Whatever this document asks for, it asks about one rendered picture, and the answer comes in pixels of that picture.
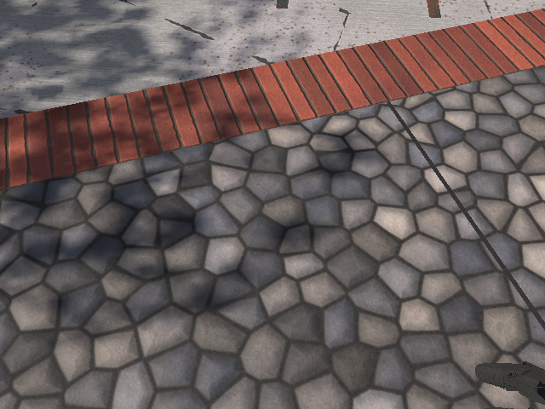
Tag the right robot hand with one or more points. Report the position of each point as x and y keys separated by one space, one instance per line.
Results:
x=528 y=379

